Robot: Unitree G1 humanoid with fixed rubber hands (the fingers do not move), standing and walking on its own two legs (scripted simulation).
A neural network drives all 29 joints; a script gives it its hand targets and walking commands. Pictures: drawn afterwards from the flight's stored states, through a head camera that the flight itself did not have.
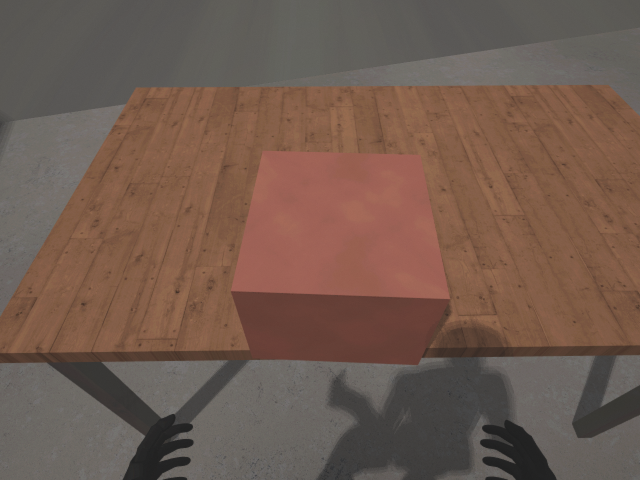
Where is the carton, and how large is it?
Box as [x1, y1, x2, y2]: [231, 151, 449, 364]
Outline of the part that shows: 263,151 231,288 232,296 252,357 417,364 449,300 420,156 404,154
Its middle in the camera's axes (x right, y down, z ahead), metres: +0.03 +0.03 +0.58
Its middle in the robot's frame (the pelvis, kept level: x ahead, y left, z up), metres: +0.43 +0.01 +0.01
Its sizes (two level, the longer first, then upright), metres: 0.256 0.243 0.183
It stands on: a table, 0.70 m high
